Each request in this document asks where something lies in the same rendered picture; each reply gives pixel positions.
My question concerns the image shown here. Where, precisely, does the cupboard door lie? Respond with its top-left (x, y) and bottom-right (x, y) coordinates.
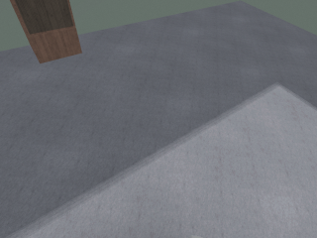
top-left (15, 0), bottom-right (73, 35)

